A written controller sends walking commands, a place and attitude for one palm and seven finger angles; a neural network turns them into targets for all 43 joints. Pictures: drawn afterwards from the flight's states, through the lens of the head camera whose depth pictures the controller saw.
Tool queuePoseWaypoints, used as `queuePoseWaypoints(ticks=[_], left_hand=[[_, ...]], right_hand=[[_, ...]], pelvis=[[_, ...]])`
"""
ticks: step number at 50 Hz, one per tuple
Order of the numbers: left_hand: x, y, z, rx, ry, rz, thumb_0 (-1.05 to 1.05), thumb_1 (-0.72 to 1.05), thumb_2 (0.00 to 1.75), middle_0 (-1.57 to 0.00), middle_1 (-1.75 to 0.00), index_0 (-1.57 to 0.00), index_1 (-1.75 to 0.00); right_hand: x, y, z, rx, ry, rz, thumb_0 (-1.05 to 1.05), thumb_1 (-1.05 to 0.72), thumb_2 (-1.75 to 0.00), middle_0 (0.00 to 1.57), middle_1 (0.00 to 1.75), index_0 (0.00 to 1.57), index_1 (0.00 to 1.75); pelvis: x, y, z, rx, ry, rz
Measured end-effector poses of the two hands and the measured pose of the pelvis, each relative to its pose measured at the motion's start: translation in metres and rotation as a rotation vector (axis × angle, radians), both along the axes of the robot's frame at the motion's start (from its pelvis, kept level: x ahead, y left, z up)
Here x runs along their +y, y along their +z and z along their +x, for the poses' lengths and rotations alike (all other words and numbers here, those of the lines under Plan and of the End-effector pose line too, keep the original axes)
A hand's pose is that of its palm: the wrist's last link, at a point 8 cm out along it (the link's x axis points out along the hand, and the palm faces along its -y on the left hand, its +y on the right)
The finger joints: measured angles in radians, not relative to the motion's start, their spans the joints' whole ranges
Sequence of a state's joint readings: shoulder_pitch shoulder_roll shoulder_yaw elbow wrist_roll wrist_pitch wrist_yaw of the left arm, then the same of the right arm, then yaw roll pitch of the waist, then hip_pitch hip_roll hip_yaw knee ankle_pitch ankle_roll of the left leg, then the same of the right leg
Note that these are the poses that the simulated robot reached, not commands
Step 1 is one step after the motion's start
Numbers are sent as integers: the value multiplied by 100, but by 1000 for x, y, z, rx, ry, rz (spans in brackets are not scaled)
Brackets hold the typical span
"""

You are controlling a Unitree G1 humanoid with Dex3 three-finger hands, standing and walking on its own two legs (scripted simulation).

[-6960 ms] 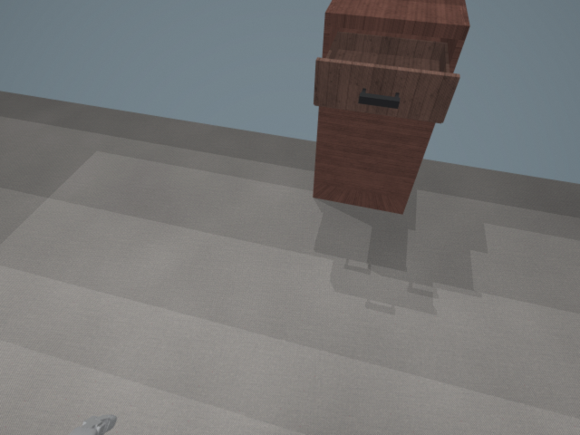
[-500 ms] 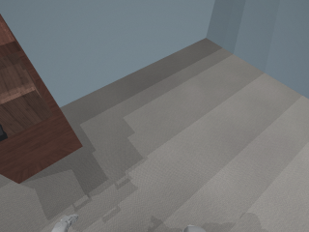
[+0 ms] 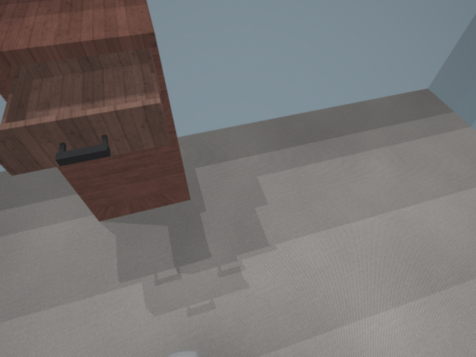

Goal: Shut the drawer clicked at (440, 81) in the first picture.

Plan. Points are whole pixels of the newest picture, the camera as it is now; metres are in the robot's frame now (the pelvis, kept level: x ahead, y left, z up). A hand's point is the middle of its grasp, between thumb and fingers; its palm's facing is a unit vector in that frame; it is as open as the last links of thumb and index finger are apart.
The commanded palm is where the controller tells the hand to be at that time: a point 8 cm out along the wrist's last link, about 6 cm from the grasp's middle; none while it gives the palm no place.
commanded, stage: turn to face it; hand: left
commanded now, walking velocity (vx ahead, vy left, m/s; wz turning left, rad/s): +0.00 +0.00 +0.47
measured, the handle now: (83, 148) +0.53 +0.40 -0.04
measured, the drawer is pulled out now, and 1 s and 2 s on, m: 0.24 0.24 0.24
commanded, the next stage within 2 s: take the last steps up to it in 0.46 s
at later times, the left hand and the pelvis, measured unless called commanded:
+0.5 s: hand out of the picture +0.05 +0.19 -0.14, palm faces +0.21 -0.93 -0.28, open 7.4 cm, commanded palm none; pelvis -0.01 -0.02 +0.00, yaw +11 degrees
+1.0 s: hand out of the picture -0.14 +0.15 -0.17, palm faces +0.38 -0.91 -0.16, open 7.4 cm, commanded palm none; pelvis +0.01 +0.03 +0.00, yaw +16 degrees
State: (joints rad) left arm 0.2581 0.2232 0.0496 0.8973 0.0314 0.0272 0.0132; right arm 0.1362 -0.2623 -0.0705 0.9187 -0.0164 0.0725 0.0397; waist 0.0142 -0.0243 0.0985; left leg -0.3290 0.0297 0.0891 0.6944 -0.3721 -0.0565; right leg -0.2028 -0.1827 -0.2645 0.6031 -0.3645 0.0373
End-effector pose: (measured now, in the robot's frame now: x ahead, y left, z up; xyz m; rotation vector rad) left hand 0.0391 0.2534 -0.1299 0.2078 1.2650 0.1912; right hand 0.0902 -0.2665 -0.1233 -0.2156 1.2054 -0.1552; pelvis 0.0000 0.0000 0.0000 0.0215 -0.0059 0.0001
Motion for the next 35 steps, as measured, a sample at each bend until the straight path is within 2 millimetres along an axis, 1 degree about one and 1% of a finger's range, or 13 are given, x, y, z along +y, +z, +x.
queuePoseWaypoints(ticks=[2, 3, 5, 8, 12, 17, 20, 23, 25, 29, 32, 35], left_hand=[[18, -13, -16, 30, 47, -2, 1, 90, 90, -21, -30, -20, -30], [25, -16, -22, 49, 63, 3, 1, 90, 90, -21, -30, -20, -30], [36, -15, -29, 70, 93, 14, 1, 91, 90, -20, -30, -20, -30], [43, -7, -29, 50, 119, 15, 1, 91, 90, -20, -30, -20, -29], [43, 4, -22, -6, 133, 15, 1, 91, 90, -20, -30, -20, -29], [29, 13, -10, -63, 139, 19, 1, 91, 90, -20, -30, -20, -29], [15, 17, -5, -93, 141, 24, 1, 91, 90, -20, -30, -20, -29], [-3, 18, -5, -125, 148, 40, 1, 91, 90, -20, -30, -20, -30], [-15, 21, -11, -132, 156, 43, 0, 91, 90, -20, -30, -20, -30], [-34, 27, -33, -114, 202, 31, 0, 91, 90, -20, -30, -20, -30], [-44, 27, -51, -87, 238, 19, 0, 91, 90, -21, -30, -20, -30], [-48, 26, -72, -59, 283, 11, 0, 92, 90, -21, -30, -20, -30]], right_hand=[[11, 0, 22, -53, 47, -22, 1, -91, -89, 19, 30, 20, 30], [17, 2, 29, -73, 65, -27, 1, -91, -89, 19, 30, 20, 30], [26, 9, 38, -100, 94, -35, 1, -91, -89, 19, 30, 20, 30], [38, 16, 42, -106, 121, -36, 0, -91, -89, 20, 30, 20, 30], [50, 16, 40, -92, 144, -8, 0, -91, -89, 20, 30, 20, 30], [53, 7, 30, -59, 149, 38, 1, -90, -89, 20, 30, 20, 30], [47, -4, 21, -31, 146, 65, 1, -90, -89, 20, 30, 20, 30], [36, -20, 12, -2, 142, 93, 1, -90, -89, 20, 30, 20, 30], [29, -25, 6, 25, 142, 101, 1, -90, -89, 20, 30, 20, 30], [17, -24, -2, 81, 156, 100, 1, -91, -89, 20, 30, 20, 30], [10, -21, -7, 106, 173, 90, 1, -91, -89, 20, 30, 20, 30], [8, -16, -10, 131, 198, 77, 1, -91, -89, 19, 30, 20, 30]], pelvis=[[10, -9, 2, 7, 24, -11], [13, -10, 1, 5, 32, -9], [16, -8, 0, 0, 45, -16], [20, 0, -1, -7, 71, -25], [21, 7, -1, -12, 100, -29], [13, 8, -3, -14, 135, -24], [3, 6, -4, -13, 154, -13], [-10, -1, -4, -10, 174, 3], [-17, 0, -6, -19, 196, -1], [-24, 7, -8, -25, 230, 13], [-28, 11, -8, -26, 251, 17], [-28, 14, -7, -23, 270, 16]])
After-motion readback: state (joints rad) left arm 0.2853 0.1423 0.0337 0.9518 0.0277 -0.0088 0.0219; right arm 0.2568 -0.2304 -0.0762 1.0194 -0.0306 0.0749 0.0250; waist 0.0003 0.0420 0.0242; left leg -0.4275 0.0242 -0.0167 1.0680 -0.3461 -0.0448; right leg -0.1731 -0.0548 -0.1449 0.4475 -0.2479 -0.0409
